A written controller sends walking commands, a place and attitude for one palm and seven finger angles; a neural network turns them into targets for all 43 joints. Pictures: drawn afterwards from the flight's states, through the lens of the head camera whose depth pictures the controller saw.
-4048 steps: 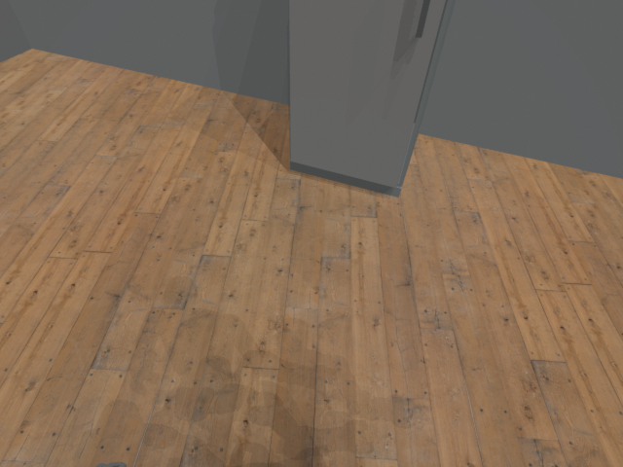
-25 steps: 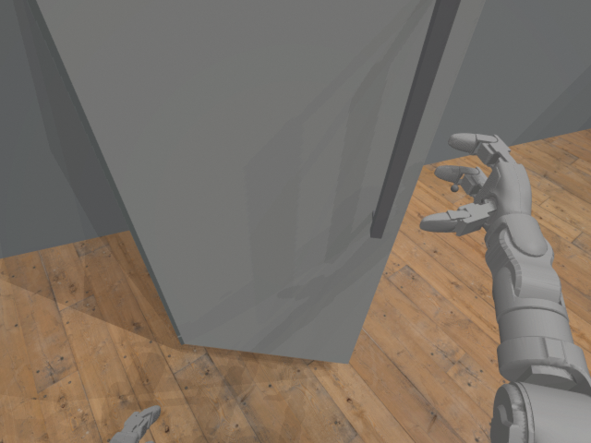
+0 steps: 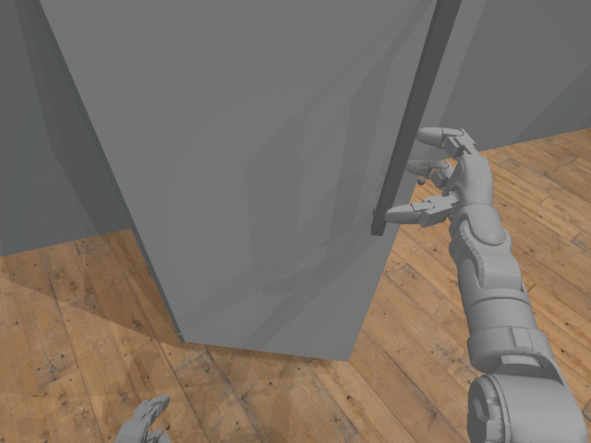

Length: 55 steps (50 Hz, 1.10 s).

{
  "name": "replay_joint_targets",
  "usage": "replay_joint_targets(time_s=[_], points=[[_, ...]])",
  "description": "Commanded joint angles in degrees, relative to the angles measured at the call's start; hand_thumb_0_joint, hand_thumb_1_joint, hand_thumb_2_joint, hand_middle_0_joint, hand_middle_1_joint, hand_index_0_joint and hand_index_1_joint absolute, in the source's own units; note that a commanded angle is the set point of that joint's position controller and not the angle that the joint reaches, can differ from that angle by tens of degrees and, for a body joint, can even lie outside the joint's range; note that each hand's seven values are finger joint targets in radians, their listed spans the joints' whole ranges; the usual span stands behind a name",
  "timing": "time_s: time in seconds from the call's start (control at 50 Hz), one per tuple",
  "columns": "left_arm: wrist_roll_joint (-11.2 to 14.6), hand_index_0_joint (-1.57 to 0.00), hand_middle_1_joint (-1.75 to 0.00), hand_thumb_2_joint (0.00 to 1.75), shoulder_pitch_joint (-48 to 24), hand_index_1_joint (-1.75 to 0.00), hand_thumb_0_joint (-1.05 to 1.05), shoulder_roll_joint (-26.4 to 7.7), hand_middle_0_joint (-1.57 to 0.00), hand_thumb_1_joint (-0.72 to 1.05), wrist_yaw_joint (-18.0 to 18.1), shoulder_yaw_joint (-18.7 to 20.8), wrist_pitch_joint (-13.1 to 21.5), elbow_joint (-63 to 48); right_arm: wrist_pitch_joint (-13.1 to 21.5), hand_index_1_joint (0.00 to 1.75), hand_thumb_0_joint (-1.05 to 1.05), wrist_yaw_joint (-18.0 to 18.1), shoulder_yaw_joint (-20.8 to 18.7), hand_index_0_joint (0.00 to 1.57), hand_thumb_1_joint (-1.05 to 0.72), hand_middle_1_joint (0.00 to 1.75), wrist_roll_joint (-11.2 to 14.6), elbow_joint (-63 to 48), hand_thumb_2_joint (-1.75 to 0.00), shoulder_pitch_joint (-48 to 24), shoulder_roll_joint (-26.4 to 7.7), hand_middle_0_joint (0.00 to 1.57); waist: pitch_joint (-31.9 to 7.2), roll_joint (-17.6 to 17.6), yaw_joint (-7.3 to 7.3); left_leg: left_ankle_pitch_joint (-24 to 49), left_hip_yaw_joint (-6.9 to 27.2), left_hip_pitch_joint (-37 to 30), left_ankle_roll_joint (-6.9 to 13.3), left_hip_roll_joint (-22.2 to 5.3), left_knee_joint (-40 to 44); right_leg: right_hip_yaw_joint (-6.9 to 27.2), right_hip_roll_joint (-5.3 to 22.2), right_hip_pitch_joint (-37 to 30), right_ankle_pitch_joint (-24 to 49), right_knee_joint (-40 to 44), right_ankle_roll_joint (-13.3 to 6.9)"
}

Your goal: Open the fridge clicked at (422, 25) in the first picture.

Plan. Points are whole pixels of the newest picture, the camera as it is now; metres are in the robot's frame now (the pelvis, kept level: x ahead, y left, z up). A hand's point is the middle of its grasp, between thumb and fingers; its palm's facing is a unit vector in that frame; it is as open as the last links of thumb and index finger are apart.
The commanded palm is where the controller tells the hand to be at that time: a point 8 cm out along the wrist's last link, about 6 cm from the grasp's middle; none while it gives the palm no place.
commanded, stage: feel for the door with the fingertips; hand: right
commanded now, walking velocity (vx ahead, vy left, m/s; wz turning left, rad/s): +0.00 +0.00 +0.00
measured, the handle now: (404, 131) +0.49 -0.10 +0.20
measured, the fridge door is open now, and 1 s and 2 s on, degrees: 27 25 25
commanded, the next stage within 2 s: slide the fingers in behind the handle in 0.52 s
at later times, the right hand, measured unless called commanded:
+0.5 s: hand (422, 170) +0.45 -0.13 +0.17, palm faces +0.03 +1.00 +0.00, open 13.9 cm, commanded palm +0.42 -0.18 +0.16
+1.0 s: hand (430, 181) +0.43 -0.14 +0.17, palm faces +0.02 +1.00 +0.02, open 14.0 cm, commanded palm +0.40 -0.18 +0.16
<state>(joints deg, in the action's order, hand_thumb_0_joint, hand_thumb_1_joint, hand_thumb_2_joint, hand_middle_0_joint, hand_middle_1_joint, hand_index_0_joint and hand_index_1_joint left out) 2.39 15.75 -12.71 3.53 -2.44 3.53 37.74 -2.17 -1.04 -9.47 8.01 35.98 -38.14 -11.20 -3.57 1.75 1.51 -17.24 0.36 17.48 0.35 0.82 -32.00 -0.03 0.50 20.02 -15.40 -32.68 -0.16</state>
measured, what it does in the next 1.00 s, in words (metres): stands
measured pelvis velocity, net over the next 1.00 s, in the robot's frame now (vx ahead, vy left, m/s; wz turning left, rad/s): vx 0.01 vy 0.00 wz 0.01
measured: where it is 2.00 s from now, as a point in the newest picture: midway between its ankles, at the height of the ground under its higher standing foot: outside the picture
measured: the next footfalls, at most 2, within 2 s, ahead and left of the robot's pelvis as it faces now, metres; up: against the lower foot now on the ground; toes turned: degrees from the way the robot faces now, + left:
none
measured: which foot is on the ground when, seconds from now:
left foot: down 0.00-1.00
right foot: down 0.00-1.00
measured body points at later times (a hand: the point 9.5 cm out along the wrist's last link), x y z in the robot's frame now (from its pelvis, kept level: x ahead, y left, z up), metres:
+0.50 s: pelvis +0.00 +0.00 +0.00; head +0.01 +0.01 +0.45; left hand +0.09 +0.26 -0.12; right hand +0.44 -0.18 +0.17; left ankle -0.01 +0.12 -0.73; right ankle +0.02 -0.12 -0.73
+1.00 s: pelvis +0.01 +0.00 +0.00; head +0.01 +0.00 +0.45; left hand +0.11 +0.24 -0.11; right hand +0.42 -0.19 +0.17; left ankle -0.01 +0.12 -0.73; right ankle +0.02 -0.12 -0.73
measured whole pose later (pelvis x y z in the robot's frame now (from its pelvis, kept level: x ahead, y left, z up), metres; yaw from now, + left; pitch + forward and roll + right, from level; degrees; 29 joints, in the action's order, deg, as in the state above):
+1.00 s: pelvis +0.01 +0.00 +0.00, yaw +0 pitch +4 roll +1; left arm 2.7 18.8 -13.7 2.9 -1.0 3.2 38.6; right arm 0.5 -3.1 -10.4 8.8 35.6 -36.4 -12.2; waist -4.4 1.9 1.3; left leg -17.6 0.6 17.9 0.1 0.9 -32.0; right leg -0.3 0.6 20.7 -16.3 -33.5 -0.4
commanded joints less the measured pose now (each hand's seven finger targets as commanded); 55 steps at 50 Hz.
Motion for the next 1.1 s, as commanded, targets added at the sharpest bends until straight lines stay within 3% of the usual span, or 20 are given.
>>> replay_joint_targets(time_s=[0.0,0.02,0.1,0.16,0.2,0.3,0.34,0.38,0.42,0.44,0.46,0.54,0.6,0.68,0.72,0.78,0.84,0.88,0.94,1.08], points=[[0.31,-0.20,-0.30,0.90,-1.67,-0.30,0.00,-7.35,-0.20,0.90,0.61,2.99,2.53,-6.66,4.28,1.20,0.00,0.17,-1.62,0.30,0.50,1.20,0.19,-11.50,-0.30,-29.62,-9.32,0.30,-15.05,-2.22,0.57,15.92,-1.70,-1.86,0.58,0.61,4.62,-0.45,-0.35,-9.93,11.14,2.90,-1.88],[0.25,-0.20,-0.30,0.90,-1.17,-0.30,0.00,-7.75,-0.20,0.90,0.64,3.19,2.44,-6.69,4.28,1.20,0.00,0.17,-2.66,0.30,0.50,1.20,0.37,-10.10,-0.30,-28.23,-10.25,0.30,-14.96,-4.93,0.46,15.80,-1.85,-2.45,0.43,0.65,4.77,-0.34,-0.25,-9.23,11.19,2.75,-2.08],[0.38,-0.20,-0.30,0.90,-0.80,-0.30,0.00,-7.50,-0.20,0.90,0.67,3.17,2.48,-6.28,4.83,1.20,0.00,-0.39,-1.25,0.30,0.50,1.20,0.26,-9.42,-0.30,-32.00,-9.19,0.30,-15.65,-1.72,1.04,15.87,-1.59,-1.57,0.54,0.53,4.68,-0.45,-0.50,-9.86,10.90,2.81,-2.00],[0.23,-0.20,-0.30,0.90,-0.03,-0.30,0.00,-7.84,-0.20,0.90,0.64,3.47,2.56,-5.98,5.70,1.20,0.00,-0.38,-3.54,0.30,0.50,1.20,0.56,-8.64,-0.30,-31.55,-11.54,0.30,-17.08,-3.23,0.70,17.47,-1.45,-2.65,0.48,0.62,4.45,-0.50,-0.49,-9.86,12.26,2.42,-2.17],[0.37,-0.20,-0.30,0.90,0.30,-0.30,0.00,-7.72,-0.20,0.90,0.47,3.44,2.62,-5.98,6.06,1.20,0.00,-0.91,-1.53,0.30,0.50,1.20,0.45,-8.27,-0.30,-31.59,-9.44,0.30,-16.60,-2.39,0.96,18.13,-1.65,-2.40,0.53,0.63,4.23,-0.68,-0.60,-9.64,12.61,2.39,-2.05],[0.32,-0.20,-0.30,0.90,1.15,-0.30,0.00,-8.06,-0.20,0.90,0.38,3.72,2.69,-5.18,6.69,1.20,0.00,-0.68,-2.13,0.30,0.50,1.20,0.07,-5.76,-0.30,-34.68,-10.71,0.30,-15.67,-2.16,1.70,15.99,-1.49,-0.56,0.41,0.69,4.65,-0.46,-0.65,-9.26,10.74,2.20,-2.20],[0.30,-0.20,-0.30,0.90,1.57,-0.30,0.00,-8.47,-0.20,0.90,0.49,3.80,2.60,-4.92,6.94,1.20,0.00,-0.58,-4.06,0.30,0.50,1.20,-0.01,-4.00,-0.30,-34.61,-13.27,0.30,-15.99,-3.34,1.52,15.14,-1.31,-1.09,0.33,0.58,4.81,-0.47,-0.66,-8.12,9.97,2.25,-2.34],[0.32,-0.20,-0.30,0.90,1.80,-0.30,0.00,-8.20,-0.20,0.90,0.39,3.79,2.67,-4.77,7.32,1.20,0.00,-0.92,-2.42,0.30,0.50,1.20,-0.05,-3.30,-0.30,-35.99,-11.26,0.30,-15.79,-2.39,2.02,15.41,-1.52,-0.25,0.44,0.69,4.53,-0.35,-0.63,-8.79,10.36,2.16,-2.22],[0.17,-0.20,-0.30,0.90,2.59,-0.30,0.00,-8.68,-0.20,0.90,0.32,3.92,2.62,-4.65,7.95,1.20,0.00,-0.74,-4.77,0.30,0.50,1.20,-0.14,-2.27,-0.30,-35.18,-14.18,0.30,-16.71,-3.25,1.38,15.67,-1.57,-1.44,0.58,0.72,4.37,-0.24,-0.66,-8.12,10.93,1.91,-2.27],[0.24,-0.20,-0.30,0.90,2.13,-0.30,0.00,-8.43,-0.20,0.90,0.17,3.78,2.70,-4.99,8.18,1.20,0.00,-1.04,-3.29,0.30,0.50,1.20,0.03,-2.91,-0.30,-36.04,-12.28,0.30,-16.78,-2.10,1.70,16.41,-1.43,-1.05,0.52,0.67,4.18,-0.47,-0.76,-8.43,11.12,1.92,-2.26],[0.23,-0.20,-0.30,0.90,2.44,-0.30,0.00,-8.53,-0.20,0.90,0.19,3.92,2.65,-4.77,8.47,1.20,0.00,-1.02,-4.85,0.30,0.50,1.20,-0.13,-2.58,-0.30,-36.05,-14.12,0.30,-17.41,-1.68,1.33,16.55,-1.41,-1.35,0.62,0.66,4.00,-0.45,-0.69,-8.31,11.27,1.80,-2.11],[0.27,-0.20,-0.30,0.90,2.94,-0.30,0.00,-8.59,-0.20,0.90,0.15,3.86,2.64,-4.79,9.04,1.20,0.00,-1.24,-3.42,0.30,0.50,1.20,-0.09,-0.48,-0.30,-37.13,-12.64,0.30,-16.25,-3.10,2.16,15.76,-1.61,-0.17,0.51,0.83,3.98,-0.26,-0.47,-7.81,10.65,1.82,-2.18],[0.24,-0.20,-0.30,0.90,3.02,-0.30,0.00,-8.59,-0.20,0.90,-0.09,3.88,2.75,-4.96,9.49,1.20,0.00,-1.28,-3.24,0.30,0.50,1.20,-0.22,-0.83,-0.30,-37.19,-12.32,0.30,-16.91,-1.02,1.80,15.76,-1.61,0.28,0.73,0.89,3.56,-0.26,-0.47,-8.38,10.92,1.68,-1.95],[0.17,-0.20,-0.30,0.90,2.97,-0.30,0.00,-8.70,-0.20,0.90,-0.22,4.07,2.63,-5.55,9.48,1.20,0.00,-1.41,-6.19,0.30,0.50,1.20,0.05,-1.67,-0.30,-32.79,-14.82,0.30,-18.55,-2.79,0.65,18.13,-1.50,-1.96,0.63,0.95,3.24,-0.79,-0.43,-7.92,12.46,1.46,-2.12],[0.15,-0.20,-0.30,0.90,3.18,-0.30,0.00,-8.86,-0.20,0.90,-0.27,4.13,2.52,-5.93,9.30,1.20,0.00,-1.63,-5.52,0.30,0.50,1.20,0.10,-2.40,-0.30,-31.89,-14.17,0.30,-17.66,-4.78,0.75,17.71,-1.93,-2.51,0.61,0.95,3.28,-0.60,-0.36,-7.03,12.36,1.54,-2.19],[0.40,-0.20,-0.30,0.90,1.92,-0.30,0.00,-8.36,-0.20,0.90,-0.33,4.12,2.53,-6.66,8.93,1.20,0.00,-1.90,-4.16,0.30,0.50,1.20,0.22,-7.36,-0.30,-31.27,-12.56,0.30,-18.78,-0.74,0.41,19.05,-1.64,-2.24,0.78,1.03,3.09,-0.87,-0.36,-9.28,13.71,1.46,-2.08],[0.40,-0.20,-0.30,0.90,1.20,-0.30,0.00,-8.39,-0.20,0.90,-0.25,4.29,2.52,-6.92,8.42,1.20,0.00,-1.91,-5.30,0.30,0.50,1.20,0.90,-11.18,-0.30,-27.92,-13.27,0.30,-19.61,-1.80,-0.23,20.94,-1.74,-3.62,0.77,1.10,3.05,-0.97,-0.14,-10.16,15.85,1.45,-2.14],[0.57,-0.20,-0.30,0.90,0.42,-0.30,0.00,-7.89,-0.20,0.90,-0.27,4.17,2.72,-7.06,7.37,1.20,0.00,-2.32,-2.11,0.30,0.50,1.20,1.16,-13.39,-0.30,-27.11,-9.51,0.30,-17.95,-0.17,0.23,20.42,-2.07,-2.30,0.75,1.16,3.18,-0.94,-0.06,-10.99,15.81,1.55,-1.97],[0.63,-0.20,-0.30,0.90,-0.32,-0.30,0.00,-8.11,-0.20,0.90,-0.15,4.19,2.83,-7.09,5.50,1.20,0.00,-1.98,-1.79,0.30,0.50,1.20,1.49,-14.19,-0.30,-24.59,-8.61,0.30,-16.56,-2.91,0.09,18.47,-2.41,-1.85,0.65,1.22,3.78,-0.47,0.03,-10.70,14.33,1.96,-2.07],[0.41,-0.20,-0.30,0.90,-2.14,-0.30,0.00,-7.63,-0.20,0.90,0.70,3.44,2.20,-6.35,3.17,1.20,0.00,0.43,-0.71,0.30,0.50,1.20,0.96,-15.37,-0.30,-29.66,-8.10,0.30,-14.17,-3.03,1.04,13.45,-2.27,-0.12,0.58,0.94,5.07,0.38,-0.15,-10.54,10.31,2.87,-1.92]])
